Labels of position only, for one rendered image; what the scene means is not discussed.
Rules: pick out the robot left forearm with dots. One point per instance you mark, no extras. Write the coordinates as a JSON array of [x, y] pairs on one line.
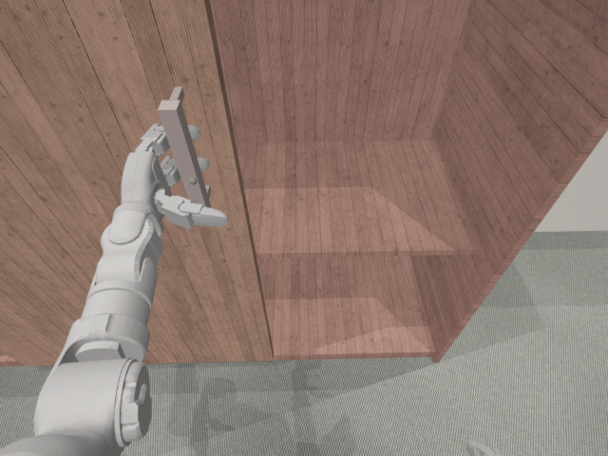
[[114, 321]]

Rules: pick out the robot left upper arm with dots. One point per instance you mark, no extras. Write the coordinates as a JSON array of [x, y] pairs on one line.
[[91, 408]]

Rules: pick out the handle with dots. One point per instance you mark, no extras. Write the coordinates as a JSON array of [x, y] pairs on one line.
[[179, 138]]

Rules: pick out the left robot hand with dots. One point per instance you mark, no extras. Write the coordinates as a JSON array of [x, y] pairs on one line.
[[143, 178]]

